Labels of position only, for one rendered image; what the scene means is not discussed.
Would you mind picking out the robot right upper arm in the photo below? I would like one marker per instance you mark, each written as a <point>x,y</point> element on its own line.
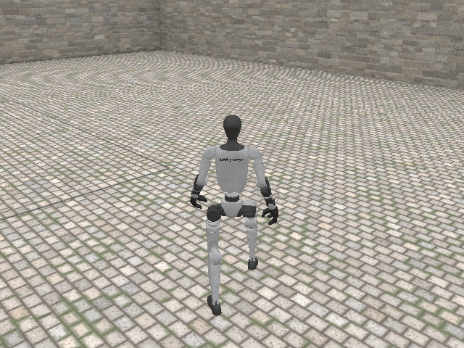
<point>258,165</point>

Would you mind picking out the right robot hand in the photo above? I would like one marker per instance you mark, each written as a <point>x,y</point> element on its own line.
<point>273,213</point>

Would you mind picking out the left robot thigh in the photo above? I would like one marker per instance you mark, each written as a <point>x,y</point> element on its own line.
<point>214,213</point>

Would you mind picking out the robot left upper arm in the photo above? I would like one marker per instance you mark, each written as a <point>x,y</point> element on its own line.
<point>204,167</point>

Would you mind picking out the robot head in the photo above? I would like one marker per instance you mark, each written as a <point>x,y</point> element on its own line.
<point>232,127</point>

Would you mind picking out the left robot forearm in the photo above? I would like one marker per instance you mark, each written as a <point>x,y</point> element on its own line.
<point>196,189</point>

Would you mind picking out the left robot hand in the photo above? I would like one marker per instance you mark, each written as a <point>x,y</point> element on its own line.
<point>200,198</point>

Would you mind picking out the right robot forearm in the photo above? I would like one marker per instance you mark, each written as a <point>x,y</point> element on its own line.
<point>267,195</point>

